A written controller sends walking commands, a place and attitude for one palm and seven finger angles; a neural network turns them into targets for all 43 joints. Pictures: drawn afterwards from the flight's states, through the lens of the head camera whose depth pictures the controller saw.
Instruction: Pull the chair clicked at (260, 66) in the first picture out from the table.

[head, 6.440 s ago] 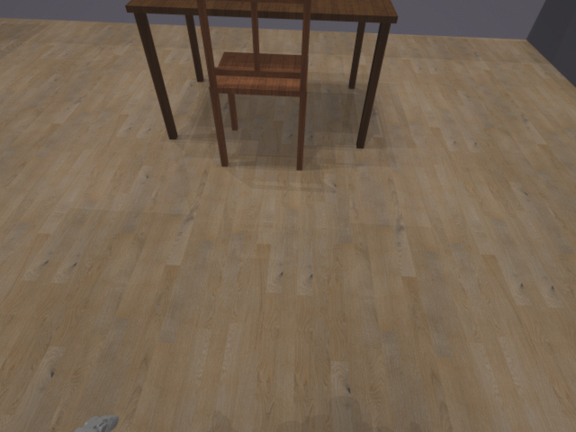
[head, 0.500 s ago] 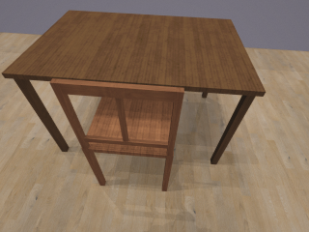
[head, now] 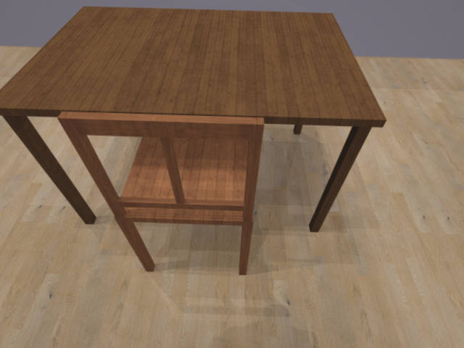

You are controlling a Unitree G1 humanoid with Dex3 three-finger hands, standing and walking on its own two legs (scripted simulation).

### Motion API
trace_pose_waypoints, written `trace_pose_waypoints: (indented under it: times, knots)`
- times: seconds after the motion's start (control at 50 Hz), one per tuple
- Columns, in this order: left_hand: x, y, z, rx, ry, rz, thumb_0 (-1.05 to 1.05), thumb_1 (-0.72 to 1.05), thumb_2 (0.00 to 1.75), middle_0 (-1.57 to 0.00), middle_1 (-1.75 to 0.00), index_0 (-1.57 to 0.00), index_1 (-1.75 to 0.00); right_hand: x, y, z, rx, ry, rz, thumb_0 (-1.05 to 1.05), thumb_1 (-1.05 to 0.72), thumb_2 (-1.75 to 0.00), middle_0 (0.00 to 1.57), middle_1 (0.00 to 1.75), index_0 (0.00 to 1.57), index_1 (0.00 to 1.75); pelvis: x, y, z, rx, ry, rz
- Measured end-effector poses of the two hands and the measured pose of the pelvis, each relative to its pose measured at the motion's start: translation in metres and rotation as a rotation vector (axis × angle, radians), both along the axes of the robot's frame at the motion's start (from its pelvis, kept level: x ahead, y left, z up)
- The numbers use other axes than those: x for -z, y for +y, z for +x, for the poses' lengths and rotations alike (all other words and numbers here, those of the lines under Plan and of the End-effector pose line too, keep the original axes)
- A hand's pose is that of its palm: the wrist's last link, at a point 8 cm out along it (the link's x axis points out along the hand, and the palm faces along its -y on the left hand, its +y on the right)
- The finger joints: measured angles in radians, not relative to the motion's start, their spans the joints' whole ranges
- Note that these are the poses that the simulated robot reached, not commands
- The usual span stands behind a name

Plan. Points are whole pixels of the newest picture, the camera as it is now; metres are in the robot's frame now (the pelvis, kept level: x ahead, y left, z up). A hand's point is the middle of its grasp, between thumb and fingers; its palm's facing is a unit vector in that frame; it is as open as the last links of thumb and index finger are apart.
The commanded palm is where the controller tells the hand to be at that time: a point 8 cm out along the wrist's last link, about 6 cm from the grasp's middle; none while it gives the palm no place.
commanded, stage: look again from close up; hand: left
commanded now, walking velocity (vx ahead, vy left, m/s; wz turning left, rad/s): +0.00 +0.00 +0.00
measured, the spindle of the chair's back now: (173, 172) +0.53 +0.17 -0.09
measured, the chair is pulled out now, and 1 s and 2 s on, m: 0.00 0.00 0.00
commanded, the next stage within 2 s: shuffle to correct the standing spot in 0.90 s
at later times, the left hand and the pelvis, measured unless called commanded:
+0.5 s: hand out of the picture -0.03 +0.19 -0.18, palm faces +0.00 -0.98 -0.19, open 7.4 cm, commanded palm none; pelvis -0.02 +0.01 +0.00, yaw -1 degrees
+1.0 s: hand out of the picture -0.04 +0.18 -0.17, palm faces -0.01 -0.98 -0.19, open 7.4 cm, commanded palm none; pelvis -0.02 +0.02 +0.00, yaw -1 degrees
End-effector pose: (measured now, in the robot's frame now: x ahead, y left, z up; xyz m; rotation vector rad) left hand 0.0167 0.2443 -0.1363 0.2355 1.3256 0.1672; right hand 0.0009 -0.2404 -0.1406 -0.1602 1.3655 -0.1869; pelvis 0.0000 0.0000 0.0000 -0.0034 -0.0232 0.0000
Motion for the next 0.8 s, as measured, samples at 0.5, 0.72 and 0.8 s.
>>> trace_pose_waypoints:
  times: [0.5,0.72,0.8]
  knots:
    - [0.009,-0.01,-0.047,-0.025,0.055,-0.077,0.01,0.91,0.9,-0.2,-0.3,-0.2,-0.3,-0.005,0.022,0.0,-0.017,-0.035,0.015,0.0,-0.91,-0.9,0.2,0.3,0.2,0.3,-0.002,0.013,-0.024,0.011,-0.012,-0.007]
    - [0.005,-0.002,-0.067,-0.039,0.126,-0.064,0.01,0.91,0.9,-0.2,-0.3,-0.2,-0.3,0.0,0.037,-0.028,0.012,0.049,0.045,0.0,-0.91,-0.9,0.2,0.3,0.2,0.3,-0.004,0.019,-0.025,0.015,-0.002,-0.003]
    - [0.004,-0.002,-0.066,-0.04,0.13,-0.064,0.01,0.91,0.9,-0.2,-0.3,-0.2,-0.3,0.001,0.04,-0.031,0.019,0.061,0.053,0.0,-0.91,-0.9,0.2,0.3,0.2,0.3,-0.005,0.02,-0.024,0.016,-0.001,-0.001]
